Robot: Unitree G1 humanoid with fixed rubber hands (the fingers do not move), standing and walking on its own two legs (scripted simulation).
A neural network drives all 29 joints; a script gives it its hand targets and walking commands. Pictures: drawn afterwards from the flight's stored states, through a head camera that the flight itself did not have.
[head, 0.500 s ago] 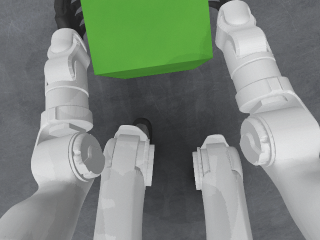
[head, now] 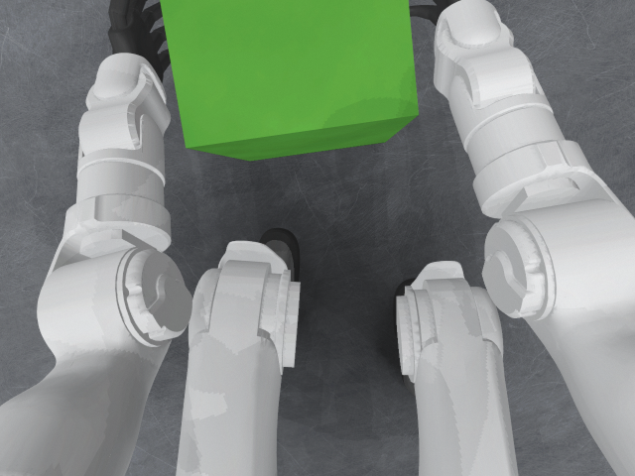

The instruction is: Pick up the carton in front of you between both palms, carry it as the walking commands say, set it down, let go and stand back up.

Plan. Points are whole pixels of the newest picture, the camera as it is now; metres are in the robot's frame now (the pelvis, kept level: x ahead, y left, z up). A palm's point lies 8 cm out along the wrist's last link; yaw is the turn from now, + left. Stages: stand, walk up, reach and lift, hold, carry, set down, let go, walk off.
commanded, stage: set down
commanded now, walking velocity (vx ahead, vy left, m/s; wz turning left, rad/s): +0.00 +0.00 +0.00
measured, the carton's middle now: (299, 58) +0.52 +0.11 -0.26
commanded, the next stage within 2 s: let go in 1.78 s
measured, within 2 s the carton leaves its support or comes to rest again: rests again in 0.50 s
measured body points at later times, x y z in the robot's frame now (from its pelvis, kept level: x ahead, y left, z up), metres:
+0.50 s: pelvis -0.01 +0.00 -0.01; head +0.37 +0.02 +0.23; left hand +0.50 +0.27 -0.19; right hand +0.57 -0.03 -0.20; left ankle +0.14 +0.14 -0.36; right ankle +0.08 -0.11 -0.36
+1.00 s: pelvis -0.01 +0.02 +0.02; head +0.35 +0.05 +0.28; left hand +0.50 +0.30 -0.12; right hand +0.59 -0.06 -0.12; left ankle +0.14 +0.14 -0.36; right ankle +0.08 -0.10 -0.36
